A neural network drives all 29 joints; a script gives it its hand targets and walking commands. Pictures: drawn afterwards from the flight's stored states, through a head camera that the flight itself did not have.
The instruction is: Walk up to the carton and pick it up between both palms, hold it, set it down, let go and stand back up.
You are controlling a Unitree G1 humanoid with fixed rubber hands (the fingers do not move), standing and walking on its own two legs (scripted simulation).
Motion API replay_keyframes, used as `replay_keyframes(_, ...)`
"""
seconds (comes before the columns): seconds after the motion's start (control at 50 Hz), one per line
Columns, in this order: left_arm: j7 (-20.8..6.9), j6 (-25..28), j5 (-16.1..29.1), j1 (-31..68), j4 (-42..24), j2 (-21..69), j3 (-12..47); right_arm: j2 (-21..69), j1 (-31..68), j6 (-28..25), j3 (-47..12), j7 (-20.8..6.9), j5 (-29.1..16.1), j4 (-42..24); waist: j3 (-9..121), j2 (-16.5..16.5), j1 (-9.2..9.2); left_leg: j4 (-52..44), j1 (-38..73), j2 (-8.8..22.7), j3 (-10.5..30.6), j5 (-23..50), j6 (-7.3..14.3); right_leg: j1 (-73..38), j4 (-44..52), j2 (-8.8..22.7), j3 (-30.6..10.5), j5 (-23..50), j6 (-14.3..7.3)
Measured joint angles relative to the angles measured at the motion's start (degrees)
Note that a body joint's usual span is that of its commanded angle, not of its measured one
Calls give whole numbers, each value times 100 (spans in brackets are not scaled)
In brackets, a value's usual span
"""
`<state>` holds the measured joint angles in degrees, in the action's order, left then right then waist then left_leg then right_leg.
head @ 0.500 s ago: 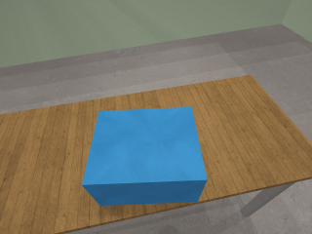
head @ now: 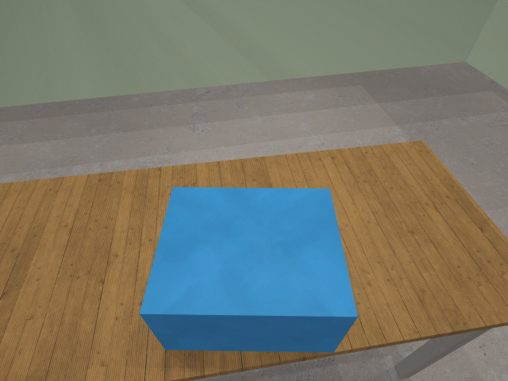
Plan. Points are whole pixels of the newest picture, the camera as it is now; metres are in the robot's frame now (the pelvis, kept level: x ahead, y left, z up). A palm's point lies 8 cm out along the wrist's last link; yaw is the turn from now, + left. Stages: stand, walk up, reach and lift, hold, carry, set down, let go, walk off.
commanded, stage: stand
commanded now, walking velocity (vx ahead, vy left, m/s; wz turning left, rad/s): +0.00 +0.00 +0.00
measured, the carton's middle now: (250, 266) +0.33 +0.05 -0.01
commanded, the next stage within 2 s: walk up in 1.42 s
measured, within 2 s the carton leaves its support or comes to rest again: neither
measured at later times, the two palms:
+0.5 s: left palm out of the picture +0.06 +0.20 -0.14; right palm out of the picture +0.04 -0.21 -0.14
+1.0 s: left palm out of the picture +0.11 +0.20 -0.13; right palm out of the picture +0.14 -0.24 -0.15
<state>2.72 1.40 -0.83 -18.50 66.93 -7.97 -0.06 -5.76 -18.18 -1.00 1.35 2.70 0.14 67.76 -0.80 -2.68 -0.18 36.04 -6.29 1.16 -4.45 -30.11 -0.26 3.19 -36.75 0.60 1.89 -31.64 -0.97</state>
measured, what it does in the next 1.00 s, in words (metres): steps on the spot: right foot, then left foot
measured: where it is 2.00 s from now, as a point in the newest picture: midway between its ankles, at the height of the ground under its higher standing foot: outside the picture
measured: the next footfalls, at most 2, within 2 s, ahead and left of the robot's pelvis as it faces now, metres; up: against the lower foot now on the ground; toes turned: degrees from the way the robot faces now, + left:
right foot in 0.14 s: -0.02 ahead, -0.10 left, +0.00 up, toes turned -6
left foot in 0.28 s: -0.03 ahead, +0.11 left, +0.00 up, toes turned +4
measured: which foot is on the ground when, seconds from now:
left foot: down 0.00-0.18, up 0.20-0.26, down 0.28-0.48, up 0.50-0.60, down 0.62-1.00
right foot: down 0.00-0.00, up 0.02-0.12, down 0.14-0.64, up 0.66-0.82, down 0.84-1.00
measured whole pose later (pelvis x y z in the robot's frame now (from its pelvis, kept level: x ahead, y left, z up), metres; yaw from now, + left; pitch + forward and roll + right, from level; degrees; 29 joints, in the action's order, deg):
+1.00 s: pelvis +0.09 -0.02 +0.01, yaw +3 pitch -3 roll +0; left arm 1.8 -0.3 -1.2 -10.4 60.8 -7.3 -1.0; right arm -9.8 -7.1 1.5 2.1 1.5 0.1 62.0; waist -11.1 2.6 1.5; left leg 38.9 -11.0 1.6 -3.6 -25.3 -0.2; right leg 13.4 -40.0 1.5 2.7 -24.0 -0.3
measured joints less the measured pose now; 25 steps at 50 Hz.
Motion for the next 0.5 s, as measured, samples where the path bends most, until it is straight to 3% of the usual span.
replay_keyframes(0.08,-12,-160,102,-87,139,-2,13,62,-19,-178,-55,6,97,-152,21,-32,58,-223,357,37,-234,-44,-9,631,-1061,16,-2,-147,47)
replay_keyframes(0.14,-82,-114,86,16,104,-19,43,137,-112,-150,-107,12,112,-202,-37,14,61,-262,509,27,-281,-94,-69,759,-362,54,84,313,12)
replay_keyframes(0.18,-86,-40,-4,109,1,44,50,131,-152,-37,-110,-11,31,-111,-98,267,58,168,365,196,-108,-98,-50,566,-231,-66,290,299,-59)
replay_keyframes(0.22,-61,56,-33,88,-119,87,67,137,-190,101,-120,-36,-44,-50,-48,330,-6,531,150,162,39,-152,4,418,-65,-71,381,251,-97)
replay_keyframes(0.28,-14,73,-14,27,-149,179,87,87,-117,132,-140,-42,-31,-54,-19,360,-32,23,70,123,80,219,73,266,190,-106,396,287,-71)
replay_keyframes(0.4,-13,-82,91,50,11,186,42,88,-18,-132,-95,-18,73,-145,-8,152,77,-536,369,52,-102,95,-20,246,279,-58,225,250,-26)
replay_keyframes(0.5,8,101,-66,114,-107,60,-15,69,-17,-63,-41,31,-89,-53,-108,82,-82,481,-27,30,-124,254,21,-55,606,-6,197,196,-76)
